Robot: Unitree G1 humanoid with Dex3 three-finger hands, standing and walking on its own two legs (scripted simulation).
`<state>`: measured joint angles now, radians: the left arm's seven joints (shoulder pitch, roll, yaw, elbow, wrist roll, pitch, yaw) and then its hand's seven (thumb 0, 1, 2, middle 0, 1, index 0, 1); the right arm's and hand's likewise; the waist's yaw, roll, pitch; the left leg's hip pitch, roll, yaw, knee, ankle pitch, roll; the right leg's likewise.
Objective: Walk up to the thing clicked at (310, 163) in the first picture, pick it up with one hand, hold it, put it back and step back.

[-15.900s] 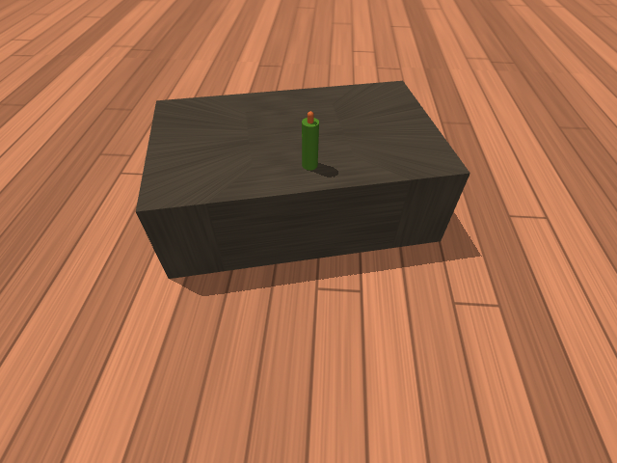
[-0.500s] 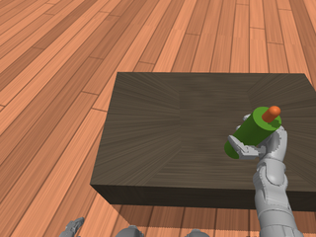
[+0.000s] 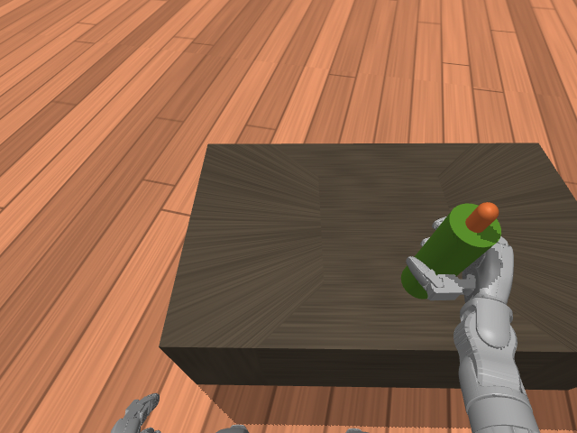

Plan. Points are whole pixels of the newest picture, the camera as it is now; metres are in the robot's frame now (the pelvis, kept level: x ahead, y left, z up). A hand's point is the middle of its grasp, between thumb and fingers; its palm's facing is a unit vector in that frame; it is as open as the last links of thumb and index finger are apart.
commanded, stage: hold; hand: right
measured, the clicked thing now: (448, 251) +0.34 -0.20 +0.07
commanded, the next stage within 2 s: none
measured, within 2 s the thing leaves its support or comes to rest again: neither
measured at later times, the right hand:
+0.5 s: hand (441, 259) +0.33 -0.19 +0.06, palm faces +0.30 +0.95 +0.01, open 8.8 cm
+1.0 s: hand (441, 261) +0.33 -0.19 +0.07, palm faces +0.30 +0.95 +0.01, open 8.8 cm
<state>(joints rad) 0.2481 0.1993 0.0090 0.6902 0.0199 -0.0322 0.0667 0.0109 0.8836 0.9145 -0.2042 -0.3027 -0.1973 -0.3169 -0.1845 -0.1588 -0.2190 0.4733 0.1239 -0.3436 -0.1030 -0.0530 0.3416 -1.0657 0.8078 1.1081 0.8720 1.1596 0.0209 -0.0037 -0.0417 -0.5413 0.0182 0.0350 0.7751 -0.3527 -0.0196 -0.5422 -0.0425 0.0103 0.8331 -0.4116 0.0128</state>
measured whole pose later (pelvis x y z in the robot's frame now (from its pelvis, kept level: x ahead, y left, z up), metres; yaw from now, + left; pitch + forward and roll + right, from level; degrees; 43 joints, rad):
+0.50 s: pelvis +0.00 +0.00 +0.01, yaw +0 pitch +5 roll +1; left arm 0.24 0.20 0.01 0.69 0.02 -0.03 0.07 0.01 0.88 0.92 -0.20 -0.31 -0.20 -0.32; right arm -0.12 -0.14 -0.18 0.40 0.12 -0.33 -0.12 -0.05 0.34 -1.07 0.80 1.11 0.87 1.16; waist 0.01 -0.01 -0.03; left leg -0.48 0.02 0.04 0.73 -0.34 -0.02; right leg -0.48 -0.04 0.01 0.79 -0.40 0.01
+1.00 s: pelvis +0.00 +0.00 +0.01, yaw +0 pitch +4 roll +1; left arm 0.22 0.20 0.01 0.69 0.02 -0.04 0.07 0.01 0.88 0.92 -0.20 -0.30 -0.20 -0.32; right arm -0.10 -0.13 -0.17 0.37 0.12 -0.32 -0.12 -0.05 0.34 -1.07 0.80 1.12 0.86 1.17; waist 0.01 -0.01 -0.03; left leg -0.46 0.02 0.04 0.73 -0.34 -0.02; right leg -0.46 -0.04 0.01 0.78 -0.40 0.02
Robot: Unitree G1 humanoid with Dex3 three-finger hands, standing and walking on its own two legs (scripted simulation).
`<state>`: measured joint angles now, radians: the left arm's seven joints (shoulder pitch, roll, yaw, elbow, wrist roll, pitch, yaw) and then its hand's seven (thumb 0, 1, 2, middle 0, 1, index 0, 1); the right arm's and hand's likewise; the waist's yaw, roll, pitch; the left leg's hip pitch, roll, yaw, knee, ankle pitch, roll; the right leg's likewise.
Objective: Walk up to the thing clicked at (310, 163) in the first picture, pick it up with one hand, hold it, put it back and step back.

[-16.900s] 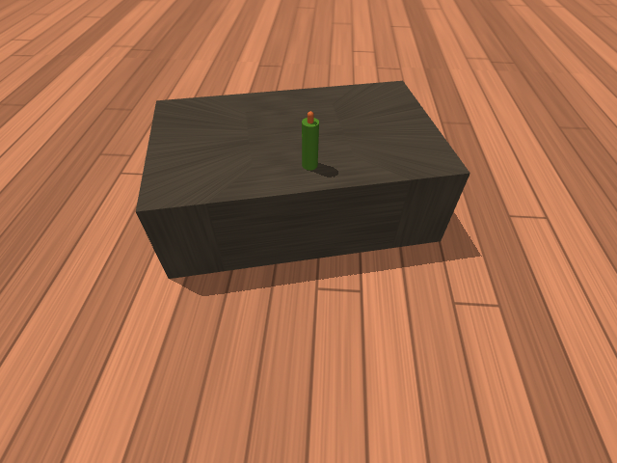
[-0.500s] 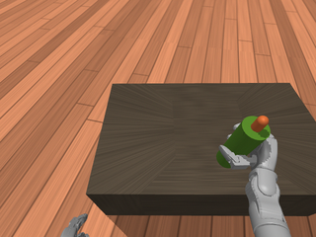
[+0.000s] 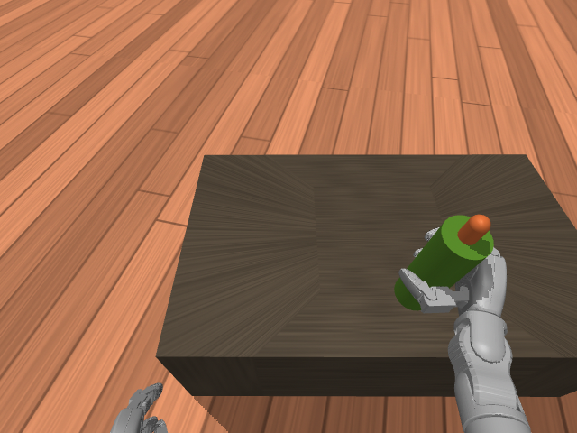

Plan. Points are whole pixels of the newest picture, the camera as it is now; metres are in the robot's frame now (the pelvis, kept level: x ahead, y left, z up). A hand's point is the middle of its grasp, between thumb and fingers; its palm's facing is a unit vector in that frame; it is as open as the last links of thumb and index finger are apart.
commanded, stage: hold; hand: right
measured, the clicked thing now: (441, 263) +0.32 -0.19 +0.08
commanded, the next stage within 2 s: crouch in 1.28 s
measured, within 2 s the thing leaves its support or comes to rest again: neither
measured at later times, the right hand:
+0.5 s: hand (436, 268) +0.32 -0.19 +0.06, palm faces +0.30 +0.95 +0.01, open 8.8 cm
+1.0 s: hand (427, 274) +0.32 -0.18 +0.06, palm faces +0.29 +0.96 +0.02, open 8.8 cm
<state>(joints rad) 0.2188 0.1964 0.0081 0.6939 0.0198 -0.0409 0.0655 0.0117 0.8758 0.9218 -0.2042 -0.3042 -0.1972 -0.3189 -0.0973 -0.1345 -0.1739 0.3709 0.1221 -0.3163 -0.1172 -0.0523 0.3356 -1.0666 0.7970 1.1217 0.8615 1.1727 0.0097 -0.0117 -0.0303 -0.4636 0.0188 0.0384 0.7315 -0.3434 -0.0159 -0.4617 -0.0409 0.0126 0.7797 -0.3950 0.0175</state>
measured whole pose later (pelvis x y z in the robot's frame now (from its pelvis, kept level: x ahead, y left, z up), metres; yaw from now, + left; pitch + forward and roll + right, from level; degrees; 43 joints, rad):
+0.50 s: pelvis +0.00 +0.00 +0.00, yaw +0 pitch +4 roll +1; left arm 0.22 0.19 0.00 0.70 0.02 -0.05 0.07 0.01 0.82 0.88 -0.20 -0.29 -0.19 -0.31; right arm -0.10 -0.14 -0.18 0.36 0.13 -0.31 -0.12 -0.05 0.33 -1.07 0.79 1.13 0.86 1.18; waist 0.01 -0.01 -0.03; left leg -0.46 0.02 0.04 0.72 -0.33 -0.01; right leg -0.45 -0.04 0.02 0.76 -0.38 0.02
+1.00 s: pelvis -0.01 +0.01 +0.00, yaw +0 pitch +4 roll +1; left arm 0.21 0.19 0.00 0.70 0.02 -0.06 0.07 0.01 0.72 0.82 -0.18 -0.28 -0.18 -0.29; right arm -0.10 -0.12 -0.17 0.37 0.13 -0.30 -0.12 -0.05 0.33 -1.07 0.79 1.13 0.86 1.18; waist 0.01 -0.01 -0.02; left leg -0.48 0.02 0.04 0.74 -0.33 -0.01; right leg -0.47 -0.04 0.02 0.77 -0.38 0.02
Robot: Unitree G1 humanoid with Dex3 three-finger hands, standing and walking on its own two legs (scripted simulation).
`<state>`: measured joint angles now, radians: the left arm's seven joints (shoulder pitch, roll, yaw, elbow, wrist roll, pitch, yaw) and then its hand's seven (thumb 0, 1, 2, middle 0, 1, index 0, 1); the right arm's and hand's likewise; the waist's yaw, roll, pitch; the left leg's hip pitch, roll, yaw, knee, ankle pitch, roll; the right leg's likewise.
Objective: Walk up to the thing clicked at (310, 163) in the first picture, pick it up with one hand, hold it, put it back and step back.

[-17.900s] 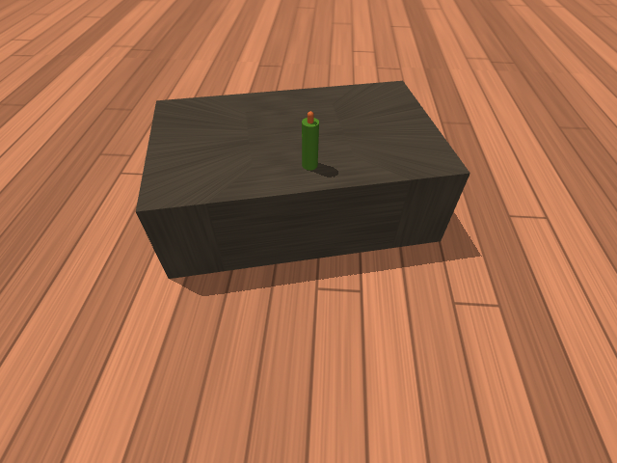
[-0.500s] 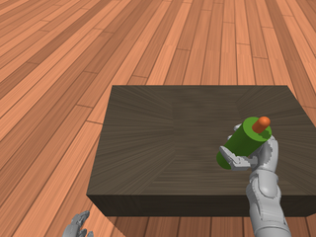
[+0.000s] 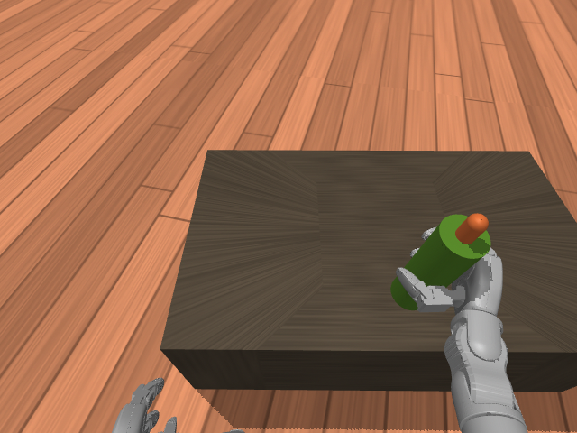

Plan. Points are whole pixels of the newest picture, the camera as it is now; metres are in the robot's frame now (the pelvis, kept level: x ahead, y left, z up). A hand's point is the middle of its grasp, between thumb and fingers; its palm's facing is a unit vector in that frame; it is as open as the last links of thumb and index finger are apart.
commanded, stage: hold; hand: right
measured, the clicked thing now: (438, 262) +0.32 -0.18 +0.08
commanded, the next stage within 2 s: crouch in 0.28 s
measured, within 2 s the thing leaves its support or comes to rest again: neither
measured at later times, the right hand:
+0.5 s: hand (435, 264) +0.33 -0.19 +0.05, palm faces +0.29 +0.96 +0.01, open 8.8 cm
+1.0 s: hand (428, 280) +0.38 -0.23 -0.07, palm faces +0.36 +0.93 +0.01, open 9.0 cm
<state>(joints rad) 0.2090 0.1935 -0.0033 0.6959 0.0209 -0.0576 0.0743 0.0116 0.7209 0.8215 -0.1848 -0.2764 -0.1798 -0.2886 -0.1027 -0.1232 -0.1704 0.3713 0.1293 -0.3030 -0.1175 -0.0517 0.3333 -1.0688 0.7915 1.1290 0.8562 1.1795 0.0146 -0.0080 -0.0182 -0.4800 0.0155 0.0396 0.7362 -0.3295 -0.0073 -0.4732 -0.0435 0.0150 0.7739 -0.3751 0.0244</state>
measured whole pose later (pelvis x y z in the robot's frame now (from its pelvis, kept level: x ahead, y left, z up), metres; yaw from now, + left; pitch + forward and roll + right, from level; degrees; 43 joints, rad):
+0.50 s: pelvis +0.01 -0.01 +0.00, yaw +0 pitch +5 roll +1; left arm 0.21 0.19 0.00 0.69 0.02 -0.05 0.07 0.01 0.55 0.72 -0.16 -0.25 -0.16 -0.26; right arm -0.10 -0.13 -0.17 0.37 0.12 -0.31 -0.12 -0.05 0.34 -1.08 0.79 1.14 0.85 1.19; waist 0.02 -0.01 -0.03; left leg -0.49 0.02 0.03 0.74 -0.34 -0.02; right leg -0.48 -0.04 0.01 0.79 -0.39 0.02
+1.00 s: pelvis -0.01 -0.01 -0.06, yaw +1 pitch +19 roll +2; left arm 0.24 0.12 -0.03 0.37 0.07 -0.08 0.02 0.01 0.13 0.40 -0.11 -0.15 -0.12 -0.15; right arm -0.38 -0.26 -0.41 0.84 0.09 -0.53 -0.06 -0.05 0.43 -1.19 0.80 1.18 0.86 1.23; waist 0.11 0.06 -0.13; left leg -0.99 0.02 0.03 1.10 -0.44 -0.01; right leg -0.98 -0.05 0.02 1.15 -0.50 0.02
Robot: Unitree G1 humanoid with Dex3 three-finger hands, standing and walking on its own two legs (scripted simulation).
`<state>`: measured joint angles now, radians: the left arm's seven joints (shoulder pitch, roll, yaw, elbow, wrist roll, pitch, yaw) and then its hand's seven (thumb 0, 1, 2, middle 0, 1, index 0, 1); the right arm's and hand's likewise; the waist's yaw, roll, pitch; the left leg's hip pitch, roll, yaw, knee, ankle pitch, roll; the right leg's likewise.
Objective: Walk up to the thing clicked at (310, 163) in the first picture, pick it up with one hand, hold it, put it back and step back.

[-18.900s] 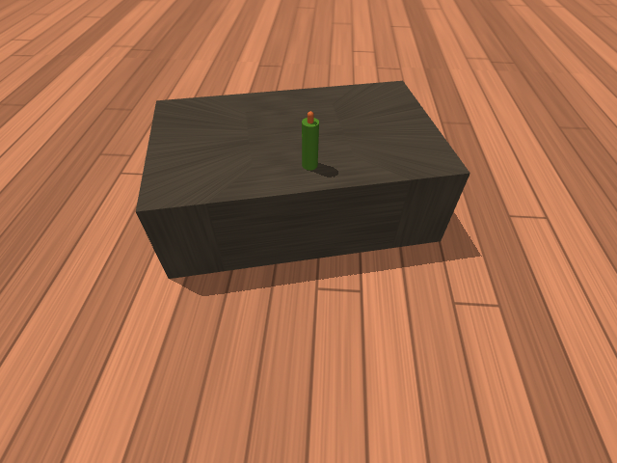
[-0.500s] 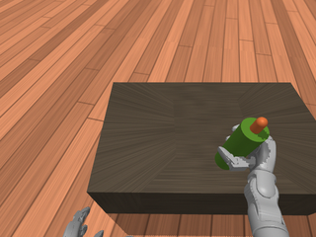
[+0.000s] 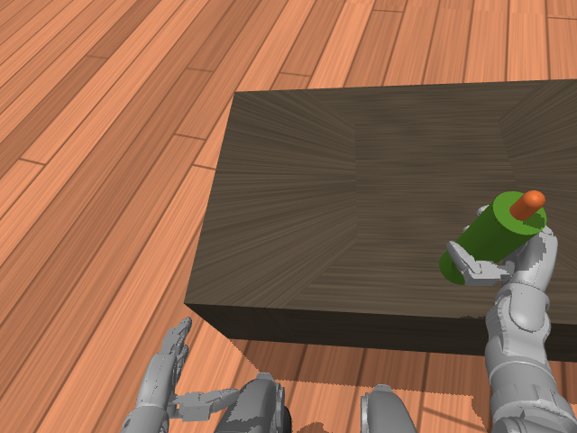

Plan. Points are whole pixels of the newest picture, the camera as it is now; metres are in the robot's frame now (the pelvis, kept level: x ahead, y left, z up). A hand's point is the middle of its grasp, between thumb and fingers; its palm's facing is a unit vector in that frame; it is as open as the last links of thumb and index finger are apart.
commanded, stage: crouch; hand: right
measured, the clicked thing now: (489, 238) +0.38 -0.23 +0.01
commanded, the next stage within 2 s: lower in 0.68 s
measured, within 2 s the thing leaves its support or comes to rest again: rests again in 1.94 s
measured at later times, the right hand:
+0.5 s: hand (480, 232) +0.44 -0.26 -0.08, palm faces +0.36 +0.93 +0.00, open 9.0 cm
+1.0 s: hand (469, 231) +0.47 -0.26 -0.12, palm faces +0.36 +0.93 +0.01, open 9.0 cm
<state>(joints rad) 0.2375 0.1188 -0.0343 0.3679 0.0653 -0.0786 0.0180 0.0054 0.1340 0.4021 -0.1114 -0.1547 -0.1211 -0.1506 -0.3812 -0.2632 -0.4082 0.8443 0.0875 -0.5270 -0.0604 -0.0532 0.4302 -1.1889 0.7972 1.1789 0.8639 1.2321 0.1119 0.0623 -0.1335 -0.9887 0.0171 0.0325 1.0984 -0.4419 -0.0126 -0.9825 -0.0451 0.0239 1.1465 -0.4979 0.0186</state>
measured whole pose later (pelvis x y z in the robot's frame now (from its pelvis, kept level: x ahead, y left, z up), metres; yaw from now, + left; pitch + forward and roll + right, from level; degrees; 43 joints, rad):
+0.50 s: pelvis -0.01 -0.01 -0.05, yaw +2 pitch +24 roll +4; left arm 0.43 0.25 0.05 -0.12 0.10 -0.05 -0.03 -0.01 -0.47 0.04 -0.05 -0.06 -0.07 -0.05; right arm -0.56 -0.46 -0.59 1.06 0.02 -0.59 -0.02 -0.05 0.42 -1.19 0.78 1.19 0.85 1.25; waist 0.24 0.06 -0.14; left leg -1.22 0.00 0.05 1.28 -0.49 -0.02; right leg -1.24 -0.06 0.05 1.38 -0.57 0.01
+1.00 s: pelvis -0.01 +0.00 -0.06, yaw +2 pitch +28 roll +6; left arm 0.44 0.29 0.10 -0.28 0.10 -0.07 -0.04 -0.01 -0.51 0.05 -0.06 -0.05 -0.07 -0.05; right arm -0.63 -0.57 -0.68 1.20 0.01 -0.64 0.03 -0.05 0.41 -1.20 0.77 1.21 0.84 1.26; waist 0.32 0.05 -0.13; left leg -1.32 -0.01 0.08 1.35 -0.51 -0.01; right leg -1.35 -0.07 0.09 1.46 -0.60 0.02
